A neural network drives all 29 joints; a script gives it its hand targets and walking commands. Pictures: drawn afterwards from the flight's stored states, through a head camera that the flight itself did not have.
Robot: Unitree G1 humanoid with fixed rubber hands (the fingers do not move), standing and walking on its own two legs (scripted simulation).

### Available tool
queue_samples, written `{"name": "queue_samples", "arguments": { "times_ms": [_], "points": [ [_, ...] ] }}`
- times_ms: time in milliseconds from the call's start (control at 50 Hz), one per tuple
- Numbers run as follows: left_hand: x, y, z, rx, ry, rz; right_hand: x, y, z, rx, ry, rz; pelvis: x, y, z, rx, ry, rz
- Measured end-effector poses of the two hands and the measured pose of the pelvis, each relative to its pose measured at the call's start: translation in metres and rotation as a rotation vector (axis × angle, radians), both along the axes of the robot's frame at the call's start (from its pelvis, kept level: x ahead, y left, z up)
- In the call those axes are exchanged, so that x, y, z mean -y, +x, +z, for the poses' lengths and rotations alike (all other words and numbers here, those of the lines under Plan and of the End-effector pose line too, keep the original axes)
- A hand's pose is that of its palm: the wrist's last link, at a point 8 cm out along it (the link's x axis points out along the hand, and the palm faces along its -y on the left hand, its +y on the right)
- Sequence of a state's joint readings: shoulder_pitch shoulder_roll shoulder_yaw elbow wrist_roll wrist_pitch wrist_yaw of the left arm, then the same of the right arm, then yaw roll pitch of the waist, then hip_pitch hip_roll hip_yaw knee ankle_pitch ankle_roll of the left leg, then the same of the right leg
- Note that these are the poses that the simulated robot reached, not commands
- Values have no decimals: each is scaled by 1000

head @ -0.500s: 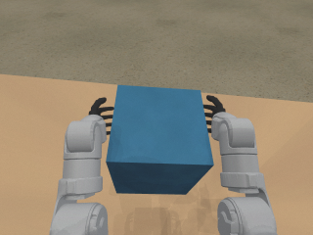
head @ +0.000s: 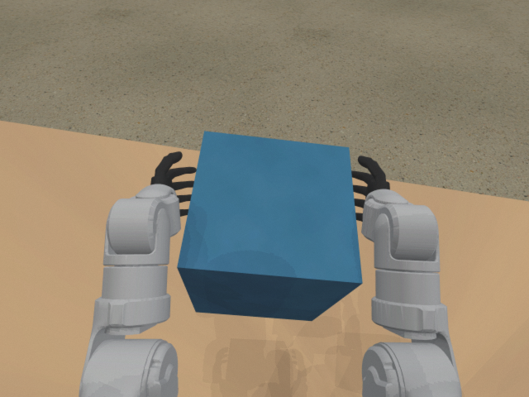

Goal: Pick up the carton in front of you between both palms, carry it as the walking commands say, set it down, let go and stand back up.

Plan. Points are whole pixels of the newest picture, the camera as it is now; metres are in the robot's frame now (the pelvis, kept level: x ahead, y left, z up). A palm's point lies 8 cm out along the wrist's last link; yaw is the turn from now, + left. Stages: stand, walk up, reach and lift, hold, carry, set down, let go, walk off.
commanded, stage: carry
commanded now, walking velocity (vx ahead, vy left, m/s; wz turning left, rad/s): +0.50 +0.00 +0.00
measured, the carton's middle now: (264, 237) +0.36 +0.03 +0.05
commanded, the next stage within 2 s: none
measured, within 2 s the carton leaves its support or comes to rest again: neither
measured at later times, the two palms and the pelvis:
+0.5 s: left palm (222, 103) +0.66 +0.14 +0.10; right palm (362, 112) +0.65 -0.16 +0.09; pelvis +0.30 +0.00 -0.04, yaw +3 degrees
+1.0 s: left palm (227, 62) +0.93 +0.17 +0.05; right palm (331, 65) +0.95 -0.12 +0.05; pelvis +0.58 +0.00 -0.07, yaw +1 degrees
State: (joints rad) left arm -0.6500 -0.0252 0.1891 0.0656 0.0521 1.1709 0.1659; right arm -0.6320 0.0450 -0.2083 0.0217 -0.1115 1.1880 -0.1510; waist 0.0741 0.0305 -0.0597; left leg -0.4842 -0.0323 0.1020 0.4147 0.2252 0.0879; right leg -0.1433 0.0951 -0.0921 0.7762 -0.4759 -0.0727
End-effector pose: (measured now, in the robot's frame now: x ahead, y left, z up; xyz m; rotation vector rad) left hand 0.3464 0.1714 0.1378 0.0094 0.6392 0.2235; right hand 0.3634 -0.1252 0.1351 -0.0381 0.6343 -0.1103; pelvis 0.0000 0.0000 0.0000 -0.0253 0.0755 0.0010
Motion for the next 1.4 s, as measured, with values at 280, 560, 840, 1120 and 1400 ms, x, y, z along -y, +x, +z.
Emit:
{"name": "queue_samples", "arguments": {
  "times_ms": [280,560,840,1120,1400],
  "points": [
    [17,164,-45,-147,-21,-107,17,133,-37,-158,-26,-104,-19,145,-2,-15,-3,11],
    [34,348,-60,-39,27,-38,30,339,-63,-70,-6,-8,10,341,-63,2,37,48],
    [17,468,-108,-159,0,46,12,481,-108,-181,2,35,24,477,-52,-24,52,41],
    [-7,680,-105,-14,-1,-36,-12,673,-94,-14,-45,-23,-13,670,-106,9,23,11],
    [9,832,-129,-136,-20,-92,5,807,-116,-136,-29,-111,-25,812,-92,-17,-4,18]
  ]
}}
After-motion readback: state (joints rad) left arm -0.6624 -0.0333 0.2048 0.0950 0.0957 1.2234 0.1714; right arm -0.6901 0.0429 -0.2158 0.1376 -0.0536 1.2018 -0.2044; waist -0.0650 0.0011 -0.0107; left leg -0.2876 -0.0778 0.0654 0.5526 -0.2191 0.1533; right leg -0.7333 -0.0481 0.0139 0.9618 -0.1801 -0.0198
